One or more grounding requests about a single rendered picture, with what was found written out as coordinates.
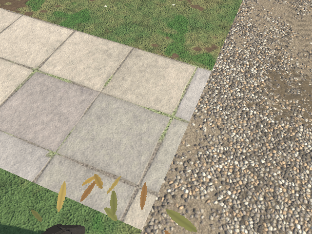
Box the robot left hand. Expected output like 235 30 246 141
41 223 86 234

